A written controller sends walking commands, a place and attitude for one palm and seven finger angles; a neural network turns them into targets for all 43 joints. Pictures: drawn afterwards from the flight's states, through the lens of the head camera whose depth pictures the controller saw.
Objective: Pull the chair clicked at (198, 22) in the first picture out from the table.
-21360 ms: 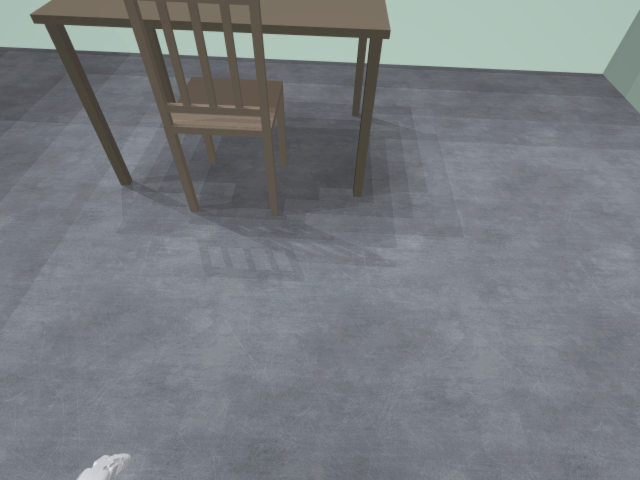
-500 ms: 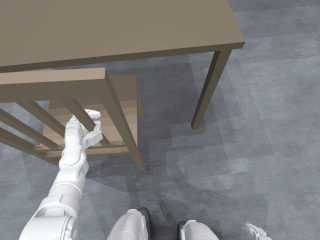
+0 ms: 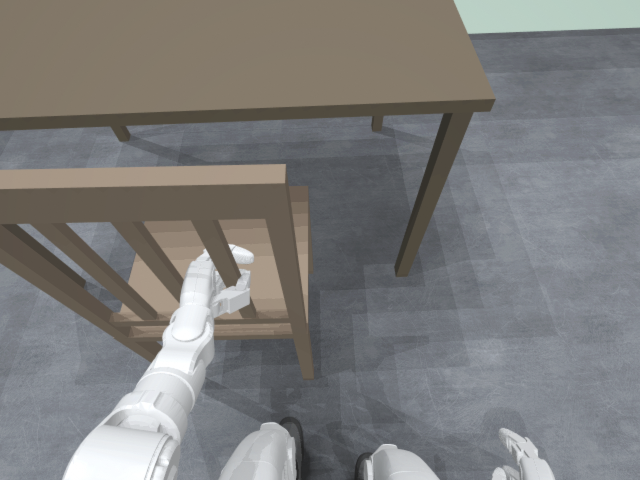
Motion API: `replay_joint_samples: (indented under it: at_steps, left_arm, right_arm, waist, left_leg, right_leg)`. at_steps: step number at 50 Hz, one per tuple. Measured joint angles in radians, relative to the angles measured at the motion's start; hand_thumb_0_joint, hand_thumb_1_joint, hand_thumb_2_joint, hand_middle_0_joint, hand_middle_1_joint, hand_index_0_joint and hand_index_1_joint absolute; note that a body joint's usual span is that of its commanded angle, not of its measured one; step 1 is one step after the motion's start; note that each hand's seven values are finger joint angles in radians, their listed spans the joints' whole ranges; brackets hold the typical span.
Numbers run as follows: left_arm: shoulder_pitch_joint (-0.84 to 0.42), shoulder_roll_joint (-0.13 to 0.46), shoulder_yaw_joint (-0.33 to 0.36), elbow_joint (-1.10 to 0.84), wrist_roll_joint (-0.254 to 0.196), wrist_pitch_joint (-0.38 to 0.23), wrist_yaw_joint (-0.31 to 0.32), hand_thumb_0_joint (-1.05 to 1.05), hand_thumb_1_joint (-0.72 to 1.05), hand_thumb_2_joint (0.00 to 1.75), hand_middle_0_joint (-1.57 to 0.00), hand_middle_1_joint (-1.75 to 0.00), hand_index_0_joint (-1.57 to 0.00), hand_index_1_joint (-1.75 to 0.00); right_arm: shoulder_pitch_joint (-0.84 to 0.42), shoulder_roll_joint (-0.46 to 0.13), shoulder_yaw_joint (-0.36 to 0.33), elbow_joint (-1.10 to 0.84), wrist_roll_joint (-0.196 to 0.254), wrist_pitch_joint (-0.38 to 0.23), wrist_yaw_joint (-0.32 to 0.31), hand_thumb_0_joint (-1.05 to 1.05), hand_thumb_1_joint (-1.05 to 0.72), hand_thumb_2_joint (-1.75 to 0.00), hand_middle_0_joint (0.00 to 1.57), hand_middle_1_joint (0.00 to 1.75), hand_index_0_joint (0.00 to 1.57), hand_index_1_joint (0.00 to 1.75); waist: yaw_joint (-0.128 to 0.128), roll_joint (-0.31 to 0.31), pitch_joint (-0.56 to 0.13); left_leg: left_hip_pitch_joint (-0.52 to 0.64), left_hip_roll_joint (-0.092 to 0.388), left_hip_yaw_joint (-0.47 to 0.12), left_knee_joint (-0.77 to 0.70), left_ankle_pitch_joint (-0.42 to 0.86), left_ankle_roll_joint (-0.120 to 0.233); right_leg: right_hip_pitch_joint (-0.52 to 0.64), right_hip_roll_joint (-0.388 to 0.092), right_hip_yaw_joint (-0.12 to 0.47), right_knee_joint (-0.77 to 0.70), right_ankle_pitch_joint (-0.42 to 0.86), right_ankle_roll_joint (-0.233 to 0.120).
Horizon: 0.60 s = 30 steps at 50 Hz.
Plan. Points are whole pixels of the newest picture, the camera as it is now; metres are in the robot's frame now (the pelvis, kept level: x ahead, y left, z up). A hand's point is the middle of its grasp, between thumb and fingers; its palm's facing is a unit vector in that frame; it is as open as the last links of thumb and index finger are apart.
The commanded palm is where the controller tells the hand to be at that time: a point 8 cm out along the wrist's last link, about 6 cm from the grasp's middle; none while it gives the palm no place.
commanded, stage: step backward, pulling the chair out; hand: left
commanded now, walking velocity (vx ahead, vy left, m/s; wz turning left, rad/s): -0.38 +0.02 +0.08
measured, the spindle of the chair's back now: (169, 276) +0.39 +0.24 -0.06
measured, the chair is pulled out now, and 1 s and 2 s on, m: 0.17 0.25 0.39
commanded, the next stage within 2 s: none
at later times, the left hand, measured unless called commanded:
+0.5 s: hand (242, 304) +0.34 +0.13 -0.05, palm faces +0.01 -0.99 -0.17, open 5.4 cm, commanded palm +0.31 +0.18 -0.05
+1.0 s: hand (242, 346) +0.28 +0.12 -0.05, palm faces +0.05 -0.99 -0.15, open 5.5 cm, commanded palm +0.26 +0.17 -0.05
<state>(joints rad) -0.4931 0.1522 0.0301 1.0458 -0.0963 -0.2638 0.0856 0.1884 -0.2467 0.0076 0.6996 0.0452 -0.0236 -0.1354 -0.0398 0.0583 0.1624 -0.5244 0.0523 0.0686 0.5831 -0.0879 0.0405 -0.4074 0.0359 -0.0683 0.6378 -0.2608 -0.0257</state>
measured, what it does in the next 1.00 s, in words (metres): steps on the spot: left foot, then left foot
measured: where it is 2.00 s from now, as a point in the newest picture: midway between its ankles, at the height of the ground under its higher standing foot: outside the picture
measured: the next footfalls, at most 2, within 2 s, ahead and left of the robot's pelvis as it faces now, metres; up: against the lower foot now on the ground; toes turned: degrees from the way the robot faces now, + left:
left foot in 0.22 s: +0.07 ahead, +0.15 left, +0.00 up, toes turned -1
left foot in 0.68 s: +0.00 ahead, +0.15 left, +0.00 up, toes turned +0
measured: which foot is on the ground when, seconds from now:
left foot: down 0.00-0.08, up 0.10-0.20, down 0.22-0.54, up 0.56-0.66, down 0.68-0.94, up 0.96-1.00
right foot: down 0.00-0.72, up 0.74-0.84, down 0.86-1.00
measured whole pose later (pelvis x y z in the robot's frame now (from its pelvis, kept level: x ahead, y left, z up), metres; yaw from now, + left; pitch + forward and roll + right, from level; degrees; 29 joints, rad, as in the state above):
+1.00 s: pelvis -0.09 -0.02 +0.01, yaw +1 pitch +3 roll -1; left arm -0.57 0.16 0.08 1.07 -0.07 -0.24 0.08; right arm 0.16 -0.21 0.00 0.74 0.03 -0.01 -0.09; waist -0.05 0.05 0.21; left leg -0.48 0.06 -0.06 0.74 -0.31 -0.04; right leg -0.37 0.03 -0.04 0.55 -0.23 -0.03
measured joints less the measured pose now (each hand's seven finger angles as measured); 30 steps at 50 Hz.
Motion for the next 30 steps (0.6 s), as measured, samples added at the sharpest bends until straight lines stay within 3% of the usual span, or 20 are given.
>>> replay_joint_samples:
  at_steps: [3, 8, 10, 12, 16, 19, 26, 30]
  left_arm:
    - [0.005, -0.006, 0.001, 0.006, 0.001, -0.009, 0.0, 0.01, 0.69, 0.77, -0.25, -1.04, -0.5, -1.45]
    - [0.021, -0.025, 0.005, 0.026, 0.008, -0.025, 0.018, 0.02, 0.68, 0.78, -0.26, -1.03, -0.5, -1.45]
    - [0.025, -0.034, 0.002, 0.026, 0.02, -0.019, 0.019, 0.02, 0.68, 0.77, -0.25, -1.04, -0.5, -1.45]
    - [0.015, -0.04, -0.016, 0.026, 0.037, -0.005, 0.013, 0.01, 0.67, 0.77, -0.27, -1.06, -0.5, -1.45]
    - [-0.038, -0.027, -0.036, 0.029, 0.045, 0.018, 0.001, 0.01, 0.67, 0.77, -0.27, -1.1, -0.5, -1.45]
    - [-0.06, -0.009, -0.024, 0.022, 0.048, 0.033, -0.005, 0.01, 0.67, 0.77, -0.27, -1.11, -0.5, -1.45]
    - [-0.06, 0.03, 0.03, -0.003, 0.031, 0.046, -0.002, 0.02, 0.64, 0.8, -0.29, -1.11, -0.5, -1.45]
    - [-0.044, 0.029, 0.037, -0.02, 0.032, 0.044, 0.007, 0.02, 0.63, 0.81, -0.3, -1.12, -0.5, -1.45]
  right_arm:
    - [0.006, 0.017, 0.01, 0.017, -0.003, -0.012, 0.005, 0.01, -0.9, -0.89, 0.21, 0.3, 0.21, 0.3]
    - [0.017, 0.016, 0.014, 0.062, -0.005, -0.015, 0.013, 0.01, -0.9, -0.89, 0.21, 0.3, 0.21, 0.3]
    - [0.025, 0.001, 0.014, 0.077, -0.007, -0.021, 0.009, 0.01, -0.9, -0.89, 0.21, 0.3, 0.21, 0.3]
    - [0.033, -0.016, 0.005, 0.087, -0.009, -0.026, 0.003, 0.01, -0.9, -0.89, 0.21, 0.3, 0.21, 0.3]
    - [0.012, -0.015, -0.011, 0.079, -0.016, -0.014, 0.009, 0.01, -0.9, -0.89, 0.21, 0.3, 0.21, 0.3]
    - [-0.001, 0.006, -0.013, 0.056, -0.026, -0.01, 0.018, 0.01, -0.9, -0.89, 0.21, 0.3, 0.21, 0.3]
    - [-0.006, 0.049, -0.004, 0.012, -0.018, 0.006, 0.038, 0.01, -0.9, -0.89, 0.21, 0.3, 0.21, 0.3]
    - [-0.003, 0.026, -0.011, 0.018, -0.011, 0.01, 0.035, 0.01, -0.9, -0.89, 0.21, 0.3, 0.21, 0.3]
  waist:
    - [0.004, 0.013, 0.009]
    - [0.002, -0.014, -0.003]
    - [-0.006, -0.019, -0.022]
    - [-0.016, -0.014, -0.041]
    - [0.006, -0.038, -0.012]
    - [0.005, -0.042, 0.009]
    - [-0.024, -0.022, 0.029]
    - [-0.046, -0.028, 0.027]
  left_leg:
    - [-0.004, 0.005, -0.008, 0.024, -0.037, -0.007]
    - [0.009, -0.047, -0.073, 0.197, -0.273, -0.05]
    - [0.071, -0.049, -0.098, 0.149, -0.265, -0.052]
    - [0.115, -0.042, -0.117, 0.054, -0.153, -0.046]
    - [0.1, -0.056, -0.093, 0.059, -0.165, -0.05]
    - [0.088, -0.046, -0.09, 0.07, -0.162, -0.054]
    - [0.047, -0.006, -0.12, 0.093, -0.145, -0.085]
    - [0.02, -0.036, -0.132, 0.208, -0.329, -0.074]
  right_leg:
    - [0.008, 0.006, -0.006, -0.005, 0.011, -0.009]
    - [0.012, -0.023, 0.021, -0.013, 0.017, -0.006]
    - [0.002, -0.039, 0.026, -0.014, 0.019, 0.006]
    - [-0.021, -0.055, 0.017, 0.002, 0.012, 0.022]
    - [-0.04, -0.068, 0.046, 0.004, 0.031, 0.035]
    - [-0.052, -0.058, 0.049, 0.009, 0.038, 0.031]
    - [-0.07, -0.017, 0.018, -0.013, 0.08, -0.002]
    - [-0.083, -0.034, 0.015, -0.014, 0.092, -0.009]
